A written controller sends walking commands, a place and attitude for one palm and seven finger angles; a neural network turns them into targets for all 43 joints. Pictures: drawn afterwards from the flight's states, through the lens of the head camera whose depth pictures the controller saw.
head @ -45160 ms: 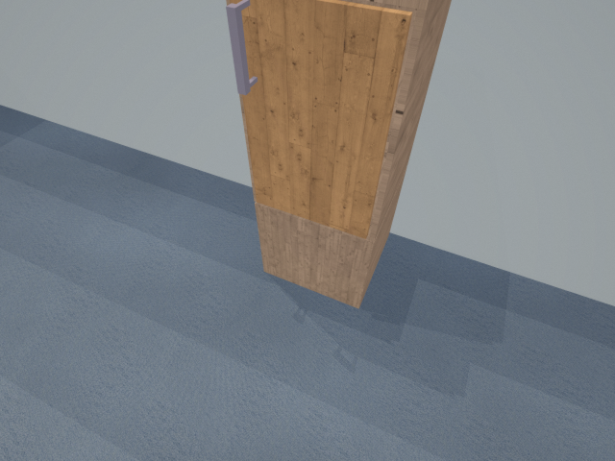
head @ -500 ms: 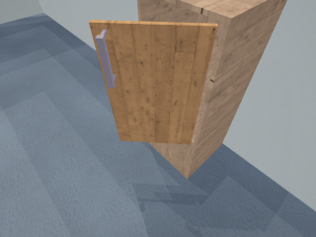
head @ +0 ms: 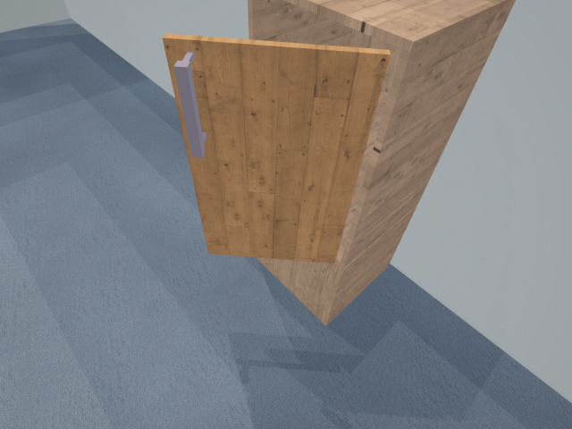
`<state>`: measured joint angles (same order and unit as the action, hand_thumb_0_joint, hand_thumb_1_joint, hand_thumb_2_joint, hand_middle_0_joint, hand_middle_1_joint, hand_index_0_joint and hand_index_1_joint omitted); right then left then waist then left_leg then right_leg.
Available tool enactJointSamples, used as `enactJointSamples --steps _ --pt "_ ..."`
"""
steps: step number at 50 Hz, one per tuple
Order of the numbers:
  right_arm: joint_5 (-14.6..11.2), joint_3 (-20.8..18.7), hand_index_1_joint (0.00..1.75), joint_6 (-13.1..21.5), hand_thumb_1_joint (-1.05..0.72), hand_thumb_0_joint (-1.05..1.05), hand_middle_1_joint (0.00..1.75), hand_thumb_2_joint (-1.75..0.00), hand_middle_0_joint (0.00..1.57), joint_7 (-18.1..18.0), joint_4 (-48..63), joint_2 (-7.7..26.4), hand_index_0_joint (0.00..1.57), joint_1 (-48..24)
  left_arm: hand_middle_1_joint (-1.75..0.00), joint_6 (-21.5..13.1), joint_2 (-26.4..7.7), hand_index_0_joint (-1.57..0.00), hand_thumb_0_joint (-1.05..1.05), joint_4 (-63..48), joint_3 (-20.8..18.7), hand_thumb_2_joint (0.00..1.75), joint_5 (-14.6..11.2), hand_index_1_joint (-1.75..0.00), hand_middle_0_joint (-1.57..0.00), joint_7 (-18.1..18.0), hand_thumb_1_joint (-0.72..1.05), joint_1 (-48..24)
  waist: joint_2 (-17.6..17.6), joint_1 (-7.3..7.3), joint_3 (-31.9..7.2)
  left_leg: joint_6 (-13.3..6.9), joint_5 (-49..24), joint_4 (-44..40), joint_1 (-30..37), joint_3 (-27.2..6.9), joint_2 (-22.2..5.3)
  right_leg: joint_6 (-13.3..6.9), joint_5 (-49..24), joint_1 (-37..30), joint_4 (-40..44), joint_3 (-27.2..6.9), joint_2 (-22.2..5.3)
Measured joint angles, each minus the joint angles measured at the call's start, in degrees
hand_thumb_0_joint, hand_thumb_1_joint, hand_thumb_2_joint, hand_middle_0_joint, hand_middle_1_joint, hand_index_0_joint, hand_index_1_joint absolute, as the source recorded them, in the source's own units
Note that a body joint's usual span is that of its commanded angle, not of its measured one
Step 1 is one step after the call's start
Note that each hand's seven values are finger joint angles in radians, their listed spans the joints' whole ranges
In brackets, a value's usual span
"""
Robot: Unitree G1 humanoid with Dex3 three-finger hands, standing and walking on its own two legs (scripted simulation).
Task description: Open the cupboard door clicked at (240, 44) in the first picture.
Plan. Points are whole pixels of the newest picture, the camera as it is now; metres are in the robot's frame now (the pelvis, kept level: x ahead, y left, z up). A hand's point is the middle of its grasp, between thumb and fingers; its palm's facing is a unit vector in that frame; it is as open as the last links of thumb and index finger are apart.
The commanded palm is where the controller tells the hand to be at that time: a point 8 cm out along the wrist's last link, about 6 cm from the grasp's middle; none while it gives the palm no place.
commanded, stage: look again from close up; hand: left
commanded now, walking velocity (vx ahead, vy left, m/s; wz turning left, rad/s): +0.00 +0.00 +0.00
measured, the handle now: (194, 107) +0.59 +0.20 +0.14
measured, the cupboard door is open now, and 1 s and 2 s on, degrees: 43 43 43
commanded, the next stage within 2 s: raise the hand with hooked fingers in 0.48 s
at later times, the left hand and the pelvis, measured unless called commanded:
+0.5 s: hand out of the picture +0.06 +0.20 -0.18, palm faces -0.02 -0.98 -0.21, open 7.4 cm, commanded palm none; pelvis +0.04 +0.03 +0.00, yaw -1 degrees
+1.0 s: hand (152, 390) +0.18 +0.19 -0.04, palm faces +0.02 -1.00 +0.00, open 8.5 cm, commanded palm +0.17 +0.26 -0.01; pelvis +0.01 -0.02 -0.05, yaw +2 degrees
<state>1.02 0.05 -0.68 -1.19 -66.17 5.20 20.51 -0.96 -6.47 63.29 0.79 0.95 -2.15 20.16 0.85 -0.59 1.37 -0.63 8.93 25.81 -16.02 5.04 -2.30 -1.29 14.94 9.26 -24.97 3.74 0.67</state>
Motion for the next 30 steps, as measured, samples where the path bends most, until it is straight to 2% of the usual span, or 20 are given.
enactJointSamples --steps 3,7,17,30 --pt "0.33 -0.37 0.30 -0.28 -0.91 0.01 0.30 -0.90 0.20 0.57 2.48 1.14 0.20 -0.31 -0.30 -0.37 0.57 -0.20 0.00 -0.79 0.43 0.90 0.26 -0.30 -0.20 -0.17 0.91 0.25 -2.41 -0.91 0.51 -0.18 2.66 5.21 -3.14 -0.92 -0.47 0.15 1.04 1.70 -2.25 0.25 0.57" --pt "0.50 -0.43 0.30 0.59 -0.91 0.01 0.30 -0.90 0.20 0.60 4.59 1.89 0.20 -0.12 -0.30 -0.31 -0.01 -0.20 0.01 -1.01 0.01 0.90 0.16 -0.30 -0.20 -0.20 0.91 -0.25 -3.48 -1.75 -0.06 -1.50 4.64 7.61 -3.79 -0.53 0.68 0.89 3.63 2.85 -5.84 -0.07 -0.76" --pt "0.43 -0.04 0.30 1.26 -0.93 0.03 0.30 -0.90 0.20 0.13 4.27 3.49 0.20 -2.24 -0.30 -0.60 -2.01 -0.20 0.01 -3.16 -0.68 0.90 0.10 -0.30 -0.20 -0.41 0.91 -2.85 -2.59 -0.18 -1.57 -2.58 5.17 4.71 -0.54 1.44 2.77 2.33 4.97 1.30 -5.66 -1.87 -2.92" --pt "-0.11 0.04 0.30 1.81 -0.91 0.01 0.30 -0.90 0.20 0.08 4.68 4.81 0.20 -6.63 -0.30 -0.19 -3.12 -0.20 0.01 -2.65 -0.18 0.90 0.23 -0.30 -0.20 -0.40 0.91 -3.91 -0.19 0.18 -0.26 -2.17 5.56 3.50 1.33 1.94 2.02 2.31 4.35 -1.02 -2.82 -2.44 -2.15"
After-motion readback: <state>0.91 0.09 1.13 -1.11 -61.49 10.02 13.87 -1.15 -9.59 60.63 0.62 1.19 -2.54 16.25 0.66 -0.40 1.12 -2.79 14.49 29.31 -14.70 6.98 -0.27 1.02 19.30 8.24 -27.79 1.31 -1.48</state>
